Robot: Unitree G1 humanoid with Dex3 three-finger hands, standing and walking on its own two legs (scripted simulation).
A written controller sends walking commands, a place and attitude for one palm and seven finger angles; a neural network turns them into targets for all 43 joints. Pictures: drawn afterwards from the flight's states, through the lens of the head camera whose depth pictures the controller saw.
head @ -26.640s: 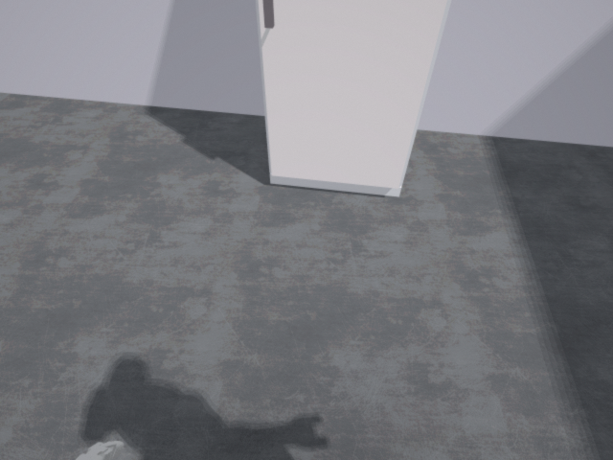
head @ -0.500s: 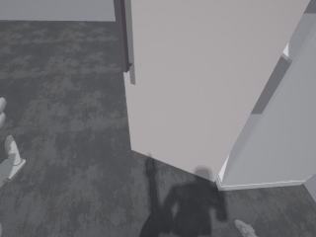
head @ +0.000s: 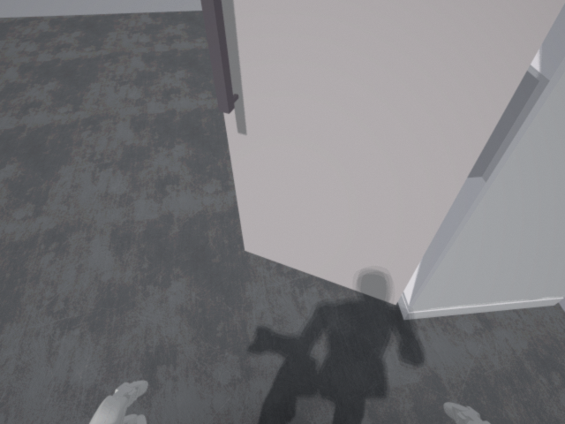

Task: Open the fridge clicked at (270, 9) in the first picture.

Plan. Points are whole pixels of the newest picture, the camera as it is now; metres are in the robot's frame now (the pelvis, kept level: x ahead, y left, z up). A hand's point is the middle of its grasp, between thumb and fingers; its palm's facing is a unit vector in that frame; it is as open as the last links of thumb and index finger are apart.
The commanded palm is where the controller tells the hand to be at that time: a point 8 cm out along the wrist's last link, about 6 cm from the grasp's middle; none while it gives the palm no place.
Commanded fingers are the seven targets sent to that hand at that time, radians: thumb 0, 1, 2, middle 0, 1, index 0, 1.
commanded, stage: let the arm hang, fingers relaxed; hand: left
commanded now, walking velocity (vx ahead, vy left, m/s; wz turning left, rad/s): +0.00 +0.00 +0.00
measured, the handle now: (218, 10) +0.79 +0.15 +0.23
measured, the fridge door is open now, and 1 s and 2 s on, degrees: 62 62 62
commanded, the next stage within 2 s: look to check the result in 0.86 s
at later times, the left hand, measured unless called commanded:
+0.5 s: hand out of the picture +0.13 +0.27 -0.13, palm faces -0.04 -0.92 -0.40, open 7.4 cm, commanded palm none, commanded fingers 0.00 0.90 0.90 -0.20 -0.30 -0.20 -0.30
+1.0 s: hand (138, 403) +0.18 +0.24 -0.14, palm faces -0.09 -0.94 -0.34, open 7.4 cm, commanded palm none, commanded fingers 0.00 0.90 0.90 -0.20 -0.30 -0.20 -0.30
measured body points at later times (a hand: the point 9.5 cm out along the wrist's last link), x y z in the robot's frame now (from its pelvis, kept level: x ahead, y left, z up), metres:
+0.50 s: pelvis +0.05 +0.00 +0.02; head +0.07 +0.00 +0.47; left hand +0.13 +0.32 -0.11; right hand +0.11 -0.28 -0.13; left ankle +0.04 +0.11 -0.73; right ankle +0.05 -0.11 -0.73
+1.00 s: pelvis +0.08 +0.00 +0.02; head +0.11 +0.00 +0.47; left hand +0.19 +0.29 -0.12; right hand +0.13 -0.30 -0.12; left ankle +0.04 +0.11 -0.73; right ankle +0.05 -0.11 -0.73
